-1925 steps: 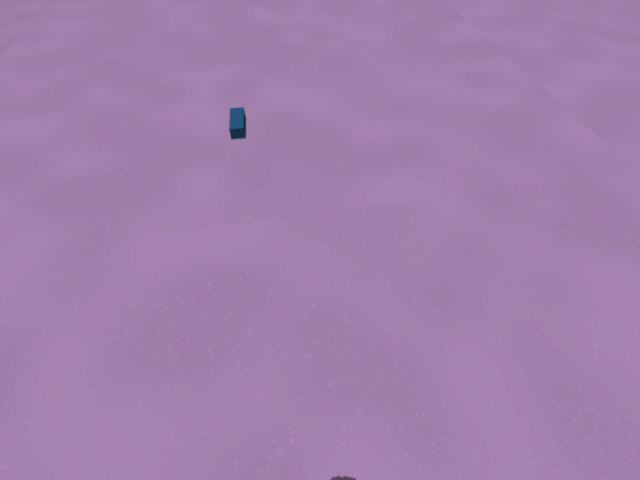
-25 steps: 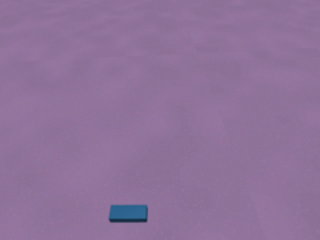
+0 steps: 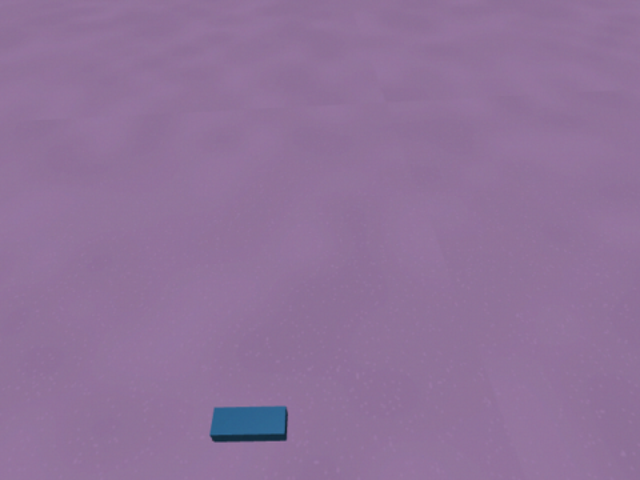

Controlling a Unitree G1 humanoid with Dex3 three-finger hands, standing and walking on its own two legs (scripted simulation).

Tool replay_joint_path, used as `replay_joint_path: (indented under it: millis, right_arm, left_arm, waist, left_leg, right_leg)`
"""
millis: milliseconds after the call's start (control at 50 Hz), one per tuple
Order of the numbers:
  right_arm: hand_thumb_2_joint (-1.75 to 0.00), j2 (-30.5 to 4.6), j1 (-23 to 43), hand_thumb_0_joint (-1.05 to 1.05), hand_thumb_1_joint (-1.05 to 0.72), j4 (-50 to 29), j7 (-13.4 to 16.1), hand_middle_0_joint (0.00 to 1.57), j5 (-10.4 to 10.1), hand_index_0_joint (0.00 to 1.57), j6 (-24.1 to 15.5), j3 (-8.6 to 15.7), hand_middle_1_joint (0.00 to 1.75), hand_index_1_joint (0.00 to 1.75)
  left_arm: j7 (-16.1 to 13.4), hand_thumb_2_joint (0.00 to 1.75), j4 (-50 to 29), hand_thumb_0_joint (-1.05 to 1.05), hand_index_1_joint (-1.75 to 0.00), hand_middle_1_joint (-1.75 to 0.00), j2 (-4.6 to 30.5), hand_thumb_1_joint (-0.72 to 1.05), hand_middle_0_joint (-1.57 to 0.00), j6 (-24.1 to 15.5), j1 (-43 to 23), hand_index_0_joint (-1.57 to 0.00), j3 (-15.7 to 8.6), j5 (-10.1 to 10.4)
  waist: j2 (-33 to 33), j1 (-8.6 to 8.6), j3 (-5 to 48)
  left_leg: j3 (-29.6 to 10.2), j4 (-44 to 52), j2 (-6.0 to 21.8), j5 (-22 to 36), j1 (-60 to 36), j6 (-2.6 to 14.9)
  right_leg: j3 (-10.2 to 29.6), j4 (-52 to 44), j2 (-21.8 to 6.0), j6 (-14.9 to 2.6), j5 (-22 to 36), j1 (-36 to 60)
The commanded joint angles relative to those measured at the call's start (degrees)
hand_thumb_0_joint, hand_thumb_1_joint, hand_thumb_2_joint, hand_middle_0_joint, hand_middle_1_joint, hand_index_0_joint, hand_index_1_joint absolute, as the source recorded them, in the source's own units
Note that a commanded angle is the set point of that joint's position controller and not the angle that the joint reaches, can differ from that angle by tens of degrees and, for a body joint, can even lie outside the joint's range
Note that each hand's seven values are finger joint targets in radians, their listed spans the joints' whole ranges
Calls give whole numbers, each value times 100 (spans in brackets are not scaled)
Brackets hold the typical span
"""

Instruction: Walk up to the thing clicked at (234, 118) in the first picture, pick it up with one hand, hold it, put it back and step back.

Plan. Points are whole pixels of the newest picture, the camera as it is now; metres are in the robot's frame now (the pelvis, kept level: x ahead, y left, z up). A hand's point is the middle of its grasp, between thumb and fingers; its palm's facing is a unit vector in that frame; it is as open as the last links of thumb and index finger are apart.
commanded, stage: stand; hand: left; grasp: from above
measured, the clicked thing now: (250, 424) +0.45 +0.24 -0.75
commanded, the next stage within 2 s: step back in 1.26 s
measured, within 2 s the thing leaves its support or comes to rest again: neither
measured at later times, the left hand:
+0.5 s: hand out of the picture +0.10 +0.24 -0.16, palm faces +0.02 -0.94 -0.33, open 7.4 cm
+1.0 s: hand out of the picture +0.10 +0.24 -0.15, palm faces +0.01 -0.94 -0.34, open 7.4 cm
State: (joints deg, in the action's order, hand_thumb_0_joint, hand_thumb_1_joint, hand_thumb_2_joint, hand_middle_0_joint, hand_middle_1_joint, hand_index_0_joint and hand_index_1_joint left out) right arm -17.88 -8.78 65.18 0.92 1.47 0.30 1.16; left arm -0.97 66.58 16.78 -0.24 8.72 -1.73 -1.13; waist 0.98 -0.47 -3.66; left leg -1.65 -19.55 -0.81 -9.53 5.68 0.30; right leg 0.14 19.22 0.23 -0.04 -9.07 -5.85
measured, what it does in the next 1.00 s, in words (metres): stands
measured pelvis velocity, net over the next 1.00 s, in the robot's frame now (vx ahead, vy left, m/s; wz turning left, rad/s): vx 0.03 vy -0.01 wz -0.01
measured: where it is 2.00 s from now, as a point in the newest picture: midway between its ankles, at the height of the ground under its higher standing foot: outside the picture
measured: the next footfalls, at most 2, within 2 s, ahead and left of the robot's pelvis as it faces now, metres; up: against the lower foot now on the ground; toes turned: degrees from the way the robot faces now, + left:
left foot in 1.56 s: -0.01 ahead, +0.13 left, +0.00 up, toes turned -3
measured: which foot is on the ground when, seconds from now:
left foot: down 0.00-1.00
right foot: down 0.00-1.00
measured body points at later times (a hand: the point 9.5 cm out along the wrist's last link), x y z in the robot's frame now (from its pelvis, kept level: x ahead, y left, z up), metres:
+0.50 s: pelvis +0.02 +0.00 +0.00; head +0.03 -0.01 +0.45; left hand +0.10 +0.29 -0.13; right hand +0.09 -0.29 -0.14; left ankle +0.02 +0.12 -0.75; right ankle +0.02 -0.12 -0.75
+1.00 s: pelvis +0.03 -0.01 +0.00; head +0.03 -0.01 +0.45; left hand +0.10 +0.29 -0.13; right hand +0.10 -0.30 -0.14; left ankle +0.02 +0.12 -0.75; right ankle +0.02 -0.12 -0.75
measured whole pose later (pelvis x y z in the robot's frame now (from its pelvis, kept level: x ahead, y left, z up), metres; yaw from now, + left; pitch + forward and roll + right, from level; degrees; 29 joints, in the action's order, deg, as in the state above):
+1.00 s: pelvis +0.03 -0.01 +0.00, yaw -1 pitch -3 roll +0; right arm -19.0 -6.2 65.1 0.8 1.1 -0.4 0.2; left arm -0.4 66.0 18.2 -0.6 5.9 -1.6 -0.4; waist 0.9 -0.1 -3.3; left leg -1.2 -16.8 -0.1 -10.2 3.6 -0.4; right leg 0.6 17.6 0.9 -0.7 -10.1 -4.5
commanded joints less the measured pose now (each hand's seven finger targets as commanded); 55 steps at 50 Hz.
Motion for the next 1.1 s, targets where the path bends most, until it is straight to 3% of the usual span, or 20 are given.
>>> replay_joint_path:
  millis: [0, 100, 140, 320, 360, 440, 600, 720, 900, 960, 1080]
  right_arm:
    - [-90, -1062, 191, 0, -90, -295, 44, 20, -23, 20, -147, 175, 30, 30]
    - [-90, -1051, 175, 0, -90, -279, 43, 20, -29, 20, -153, 142, 30, 30]
    - [-90, -1095, 229, 0, -90, -300, 39, 20, -39, 20, -174, 149, 30, 30]
    - [-90, -1161, 231, 0, -90, -259, 55, 20, -41, 20, -206, 124, 30, 30]
    - [-90, -1154, 299, 0, -90, -255, 58, 20, -45, 20, -196, 127, 30, 30]
    - [-90, -1177, 286, 0, -90, -263, 72, 20, -50, 20, -208, 127, 30, 30]
    - [-90, -1242, 376, 0, -90, -299, 67, 20, -49, 20, -215, 141, 30, 30]
    - [-90, -1226, 433, 0, -90, -287, 58, 20, -55, 20, -209, 127, 30, 30]
    - [-90, -1280, 501, 0, -90, -335, 45, 20, -65, 20, -218, 137, 30, 30]
    - [-90, -1272, 448, 0, -90, -303, 33, 20, -66, 20, -206, 114, 30, 30]
    - [-90, -1294, 420, 0, -90, -311, 22, 20, -69, 20, -198, 121, 30, 30]
  left_arm:
    - [-75, 90, -318, 0, -30, -30, 1199, 90, -20, -99, -243, -20, -185, 4]
    - [-62, 90, -323, 0, -30, -30, 1207, 90, -20, -105, -314, -20, -180, 12]
    - [-57, 90, -322, 0, -30, -30, 1173, 90, -20, -121, -308, -20, -162, 8]
    - [-49, 90, -336, 0, -30, -30, 1191, 90, -20, -139, -387, -20, -168, 45]
    - [-55, 90, -318, 0, -30, -30, 1141, 90, -20, -128, -373, -20, -152, 39]
    - [-59, 90, -362, 0, -30, -30, 1219, 90, -20, -134, -469, -20, -180, 47]
    - [-54, 90, -400, 0, -30, -30, 1270, 90, -20, -143, -552, -20, -190, 48]
    - [-36, 90, -378, 0, -30, -30, 1303, 90, -20, -121, -554, -20, -194, 56]
    - [-30, 90, -431, 0, -30, -30, 1352, 90, -20, -151, -557, -20, -182, 54]
    - [-24, 90, -413, 0, -30, -30, 1352, 90, -20, -150, -566, -20, -171, 67]
    - [-20, 90, -424, 0, -30, -30, 1411, 90, -20, -163, -542, -20, -168, 61]
  waist:
    - [-85, 0, 82]
    - [-156, 13, 88]
    - [-106, 9, 255]
    - [-102, 25, 452]
    - [-121, 3, 407]
    - [-101, 54, 556]
    - [-130, 54, 557]
    - [-126, 33, 348]
    - [-76, 50, 587]
    - [-106, 44, 419]
    - [-143, 74, 429]
  left_leg:
    - [-601, 449, 617, -246, 232, 148]
    - [-598, 464, 626, -200, 297, 143]
    - [-578, 413, 652, 182, 117, 143]
    - [-535, 357, 712, 853, -95, 126]
    - [-547, 363, 717, 836, -103, 120]
    - [-491, 302, 747, 1226, -187, 120]
    - [-475, 321, 766, 1337, -242, 106]
    - [-493, 456, 758, 880, -159, 80]
    - [-453, 383, 792, 1028, -316, 115]
    - [-469, 453, 771, 801, -205, 91]
    - [-453, 442, 769, 712, -203, 90]
  right_leg:
    - [642, -468, -683, -101, -372, -121]
    - [620, -454, -663, -94, -295, -65]
    - [601, -445, -691, -96, -37, 2]
    - [554, -342, -720, -85, 763, 167]
    - [519, -365, -687, -67, 661, 115]
    - [519, -266, -737, -91, 1236, 264]
    - [514, -283, -744, -79, 1278, 286]
    - [546, -364, -700, -97, 769, 117]
    - [584, -324, -744, -129, 1087, 226]
    - [598, -404, -712, -108, 819, 141]
    - [615, -420, -729, -125, 828, 154]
